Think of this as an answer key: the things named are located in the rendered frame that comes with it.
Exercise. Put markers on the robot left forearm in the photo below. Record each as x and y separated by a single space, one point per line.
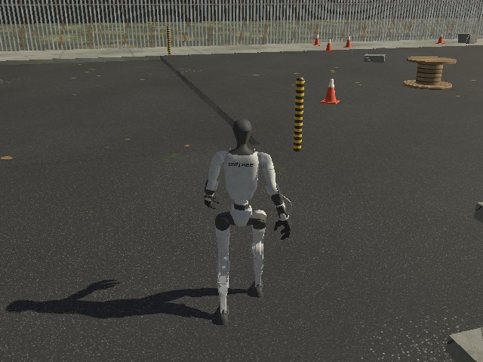
208 193

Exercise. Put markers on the left robot foot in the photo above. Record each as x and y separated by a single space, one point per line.
223 318

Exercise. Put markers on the robot right forearm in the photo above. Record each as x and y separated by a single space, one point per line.
280 205

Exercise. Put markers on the robot left hand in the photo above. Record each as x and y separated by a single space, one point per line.
215 199

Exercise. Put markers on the robot foot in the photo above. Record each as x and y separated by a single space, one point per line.
223 318
258 290

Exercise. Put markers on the robot left upper arm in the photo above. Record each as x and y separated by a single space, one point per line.
214 170

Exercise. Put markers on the robot right hand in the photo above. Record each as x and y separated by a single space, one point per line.
286 230

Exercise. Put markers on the right robot foot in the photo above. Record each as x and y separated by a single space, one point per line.
258 290

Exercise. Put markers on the robot right upper arm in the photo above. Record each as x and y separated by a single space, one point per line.
269 172

